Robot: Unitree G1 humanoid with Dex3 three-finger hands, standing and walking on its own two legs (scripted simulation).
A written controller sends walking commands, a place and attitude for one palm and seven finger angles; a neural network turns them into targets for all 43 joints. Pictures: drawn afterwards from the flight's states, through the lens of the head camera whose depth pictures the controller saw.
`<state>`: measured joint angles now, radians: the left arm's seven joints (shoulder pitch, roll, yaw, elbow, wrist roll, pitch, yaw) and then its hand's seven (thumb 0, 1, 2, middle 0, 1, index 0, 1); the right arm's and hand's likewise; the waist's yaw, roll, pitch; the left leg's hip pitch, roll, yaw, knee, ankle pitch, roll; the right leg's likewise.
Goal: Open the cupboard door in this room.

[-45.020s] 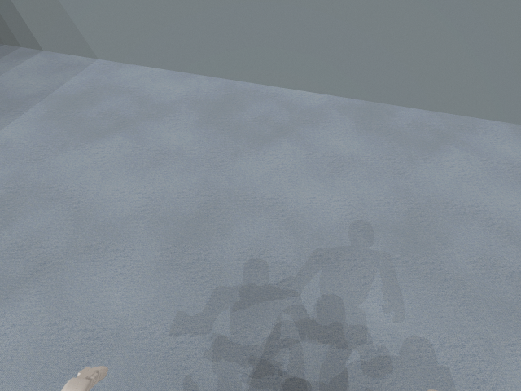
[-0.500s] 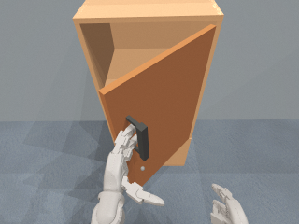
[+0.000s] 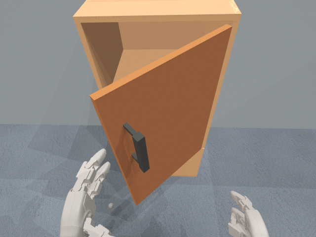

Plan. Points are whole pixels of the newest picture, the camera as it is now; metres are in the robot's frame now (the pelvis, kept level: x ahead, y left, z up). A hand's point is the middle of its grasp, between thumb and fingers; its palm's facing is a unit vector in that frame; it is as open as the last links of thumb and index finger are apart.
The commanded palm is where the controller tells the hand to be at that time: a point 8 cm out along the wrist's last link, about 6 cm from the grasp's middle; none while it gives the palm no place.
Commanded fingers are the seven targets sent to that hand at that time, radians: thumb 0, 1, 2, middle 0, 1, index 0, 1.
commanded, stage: slide the hand sideways off the handle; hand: left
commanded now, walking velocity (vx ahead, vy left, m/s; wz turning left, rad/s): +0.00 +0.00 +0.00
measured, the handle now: (136, 148) +0.31 +0.07 +0.08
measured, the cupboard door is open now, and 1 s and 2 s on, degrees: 44 44 44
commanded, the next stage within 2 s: draw the hand back to the body in 0.10 s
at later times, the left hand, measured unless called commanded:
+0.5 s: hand (80, 207) +0.16 +0.15 +0.12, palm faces +0.02 -1.00 -0.05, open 16.3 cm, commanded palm +0.13 +0.21 +0.12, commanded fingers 0.00 -0.50 0.30 -0.15 -0.30 -0.15 -0.30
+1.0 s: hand (24, 192) +0.17 +0.24 +0.15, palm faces +0.23 -0.92 -0.33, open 13.9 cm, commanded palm +0.13 +0.29 +0.18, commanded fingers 0.00 0.23 0.62 -0.18 -0.30 -0.18 -0.30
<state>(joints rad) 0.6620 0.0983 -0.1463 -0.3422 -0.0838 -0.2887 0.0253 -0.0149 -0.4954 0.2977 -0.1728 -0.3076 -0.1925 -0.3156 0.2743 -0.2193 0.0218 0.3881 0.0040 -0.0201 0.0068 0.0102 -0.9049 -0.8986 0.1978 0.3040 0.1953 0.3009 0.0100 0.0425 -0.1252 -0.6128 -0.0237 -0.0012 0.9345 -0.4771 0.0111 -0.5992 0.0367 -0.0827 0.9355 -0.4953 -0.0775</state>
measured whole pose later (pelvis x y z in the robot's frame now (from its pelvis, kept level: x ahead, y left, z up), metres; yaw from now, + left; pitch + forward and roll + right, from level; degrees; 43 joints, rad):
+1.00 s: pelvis +0.00 +0.05 +0.04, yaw +0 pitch +1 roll -2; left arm 0.63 0.30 0.10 -0.51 -0.05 -0.03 0.10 -0.01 -0.09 0.47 -0.17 -0.30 -0.17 -0.30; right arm 0.26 -0.22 0.06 0.49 0.02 -0.09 -0.09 0.01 -0.90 -0.90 0.20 0.30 0.20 0.30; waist 0.05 0.07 -0.06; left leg -0.33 -0.05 0.01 0.68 -0.37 0.07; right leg -0.29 0.02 -0.06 0.63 -0.36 -0.01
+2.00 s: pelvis +0.00 +0.02 +0.06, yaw +0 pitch -3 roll -1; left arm 0.47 0.35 0.36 -0.38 -0.08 -0.10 0.10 0.01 0.89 0.90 -0.21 -0.30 -0.21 -0.30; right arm 0.18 -0.23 0.03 0.62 0.01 -0.06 -0.06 0.01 -0.90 -0.90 0.20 0.30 0.20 0.30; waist 0.05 0.08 0.01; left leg -0.14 -0.02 0.00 0.44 -0.25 0.04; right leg -0.10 0.05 -0.06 0.37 -0.22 -0.05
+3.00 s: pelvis -0.14 +0.06 +0.03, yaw +1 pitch +0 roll -4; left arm 0.54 0.46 0.47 -0.58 -0.03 -0.25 0.14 0.01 0.89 0.90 -0.21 -0.30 -0.22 -0.30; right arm 0.18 -0.22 -0.02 0.59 -0.01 -0.09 -0.07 0.01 -0.90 -0.90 0.20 0.30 0.20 0.30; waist -0.01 0.02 0.05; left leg -0.49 -0.02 0.01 0.59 -0.09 0.09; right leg -0.38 0.09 0.04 0.66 -0.28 0.01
